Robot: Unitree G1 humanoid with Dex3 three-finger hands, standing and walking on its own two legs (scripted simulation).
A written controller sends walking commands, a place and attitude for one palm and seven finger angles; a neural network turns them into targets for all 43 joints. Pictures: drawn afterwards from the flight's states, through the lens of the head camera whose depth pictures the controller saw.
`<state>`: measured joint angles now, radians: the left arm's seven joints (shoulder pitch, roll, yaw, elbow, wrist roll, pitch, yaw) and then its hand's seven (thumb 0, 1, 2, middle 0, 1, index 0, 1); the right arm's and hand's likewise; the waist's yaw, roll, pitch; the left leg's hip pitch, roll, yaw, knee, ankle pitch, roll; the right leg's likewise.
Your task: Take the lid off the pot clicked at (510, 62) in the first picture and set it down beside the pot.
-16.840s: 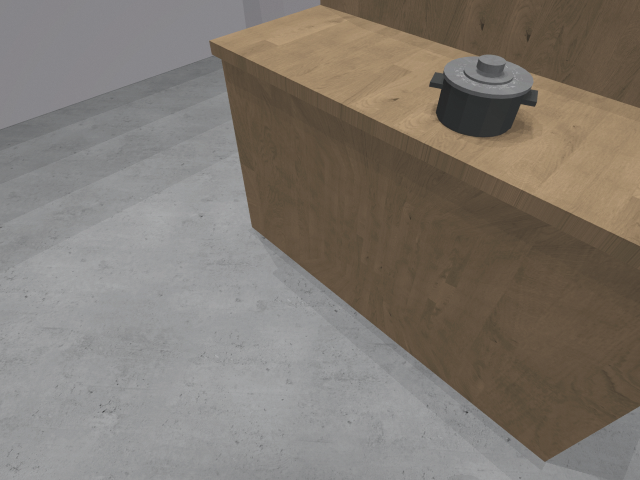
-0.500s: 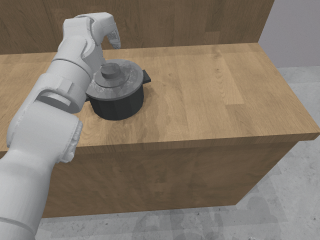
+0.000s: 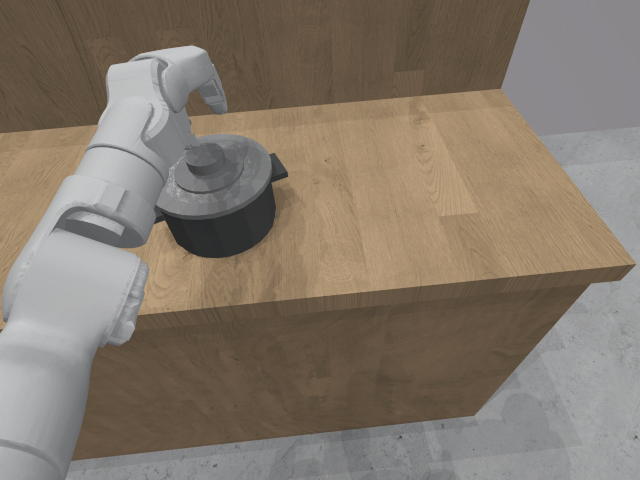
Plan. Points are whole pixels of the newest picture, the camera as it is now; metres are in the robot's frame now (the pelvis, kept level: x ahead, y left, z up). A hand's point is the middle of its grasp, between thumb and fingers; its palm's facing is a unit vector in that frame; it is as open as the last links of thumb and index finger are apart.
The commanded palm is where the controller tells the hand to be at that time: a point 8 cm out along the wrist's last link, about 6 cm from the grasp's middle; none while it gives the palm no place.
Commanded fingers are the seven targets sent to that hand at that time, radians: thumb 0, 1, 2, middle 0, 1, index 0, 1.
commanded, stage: move the open hand above the knob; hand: left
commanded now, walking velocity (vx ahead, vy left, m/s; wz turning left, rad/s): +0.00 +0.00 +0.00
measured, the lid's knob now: (205, 158) +0.50 +0.14 +0.15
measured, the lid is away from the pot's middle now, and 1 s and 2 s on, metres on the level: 0.00 0.00 0.00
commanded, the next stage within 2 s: lower the open fingers around the knob in 0.56 s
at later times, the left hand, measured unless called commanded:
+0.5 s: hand (191, 119) +0.48 +0.13 +0.22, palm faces -0.29 -0.08 -0.95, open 10.3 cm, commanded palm +0.48 +0.13 +0.28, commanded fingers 0.00 -0.39 1.59 -0.84 -0.08 -0.84 -0.08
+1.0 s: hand (197, 139) +0.48 +0.14 +0.20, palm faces -0.39 -0.14 -0.91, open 10.3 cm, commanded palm +0.47 +0.14 +0.25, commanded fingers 0.00 -0.39 1.59 -0.84 -0.08 -0.84 -0.08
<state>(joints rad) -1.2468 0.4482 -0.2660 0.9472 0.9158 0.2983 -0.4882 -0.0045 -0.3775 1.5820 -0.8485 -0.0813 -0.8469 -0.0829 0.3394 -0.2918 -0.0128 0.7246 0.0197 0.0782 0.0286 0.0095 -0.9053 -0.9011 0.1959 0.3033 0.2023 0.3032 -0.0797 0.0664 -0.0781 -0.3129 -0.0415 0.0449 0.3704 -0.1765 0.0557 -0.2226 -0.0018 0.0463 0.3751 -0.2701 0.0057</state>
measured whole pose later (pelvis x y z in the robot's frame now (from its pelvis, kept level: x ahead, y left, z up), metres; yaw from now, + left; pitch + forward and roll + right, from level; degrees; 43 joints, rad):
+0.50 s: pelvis -0.01 +0.00 +0.00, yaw +1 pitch +7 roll +0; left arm -1.38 0.40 -0.31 1.09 0.92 0.30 -0.47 0.00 -0.38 1.58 -0.85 -0.08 -0.85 -0.08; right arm 0.26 -0.28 0.01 0.74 0.02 0.09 0.01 0.01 -0.91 -0.90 0.20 0.30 0.20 0.30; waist -0.09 0.05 -0.07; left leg -0.35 -0.05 0.02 0.38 -0.16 0.06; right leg -0.25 -0.01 0.02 0.39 -0.26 0.01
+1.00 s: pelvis +0.00 +0.00 +0.00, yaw +1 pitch +8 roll +0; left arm -1.33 0.39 -0.29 1.11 0.90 0.37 -0.53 0.00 -0.38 1.58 -0.85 -0.08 -0.85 -0.08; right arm 0.33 -0.29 -0.02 0.74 0.01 0.08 0.02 0.01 -0.91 -0.90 0.20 0.30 0.20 0.30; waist -0.10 0.05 -0.09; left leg -0.35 -0.05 0.03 0.40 -0.19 0.06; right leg -0.25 0.00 0.04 0.39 -0.28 0.01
